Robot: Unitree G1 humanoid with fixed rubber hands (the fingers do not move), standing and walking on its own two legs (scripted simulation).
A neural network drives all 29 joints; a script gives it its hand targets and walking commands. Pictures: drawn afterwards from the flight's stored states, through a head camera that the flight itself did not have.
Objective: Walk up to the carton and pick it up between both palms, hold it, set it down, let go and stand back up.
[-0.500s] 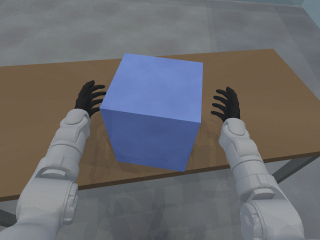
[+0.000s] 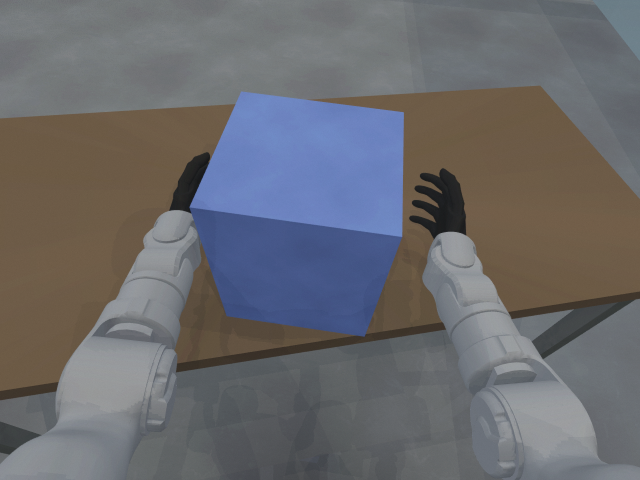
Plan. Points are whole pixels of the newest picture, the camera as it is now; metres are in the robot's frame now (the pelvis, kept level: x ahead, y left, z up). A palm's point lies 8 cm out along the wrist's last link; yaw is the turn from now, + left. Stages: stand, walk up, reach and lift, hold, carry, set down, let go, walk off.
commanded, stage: reach and lift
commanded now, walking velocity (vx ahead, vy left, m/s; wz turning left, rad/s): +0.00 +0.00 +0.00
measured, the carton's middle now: (307, 223) +0.45 +0.01 +0.05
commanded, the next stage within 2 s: none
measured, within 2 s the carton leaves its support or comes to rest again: neither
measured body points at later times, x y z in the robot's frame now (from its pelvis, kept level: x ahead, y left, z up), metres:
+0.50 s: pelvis +0.00 +0.00 +0.01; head +0.07 +0.05 +0.45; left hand +0.47 +0.16 +0.07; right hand +0.42 -0.14 +0.07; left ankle +0.04 +0.09 -0.73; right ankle +0.02 -0.13 -0.73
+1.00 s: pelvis +0.02 +0.00 +0.02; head +0.06 +0.03 +0.47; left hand +0.45 +0.16 +0.07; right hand +0.40 -0.14 +0.07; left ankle +0.04 +0.09 -0.73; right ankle +0.02 -0.13 -0.73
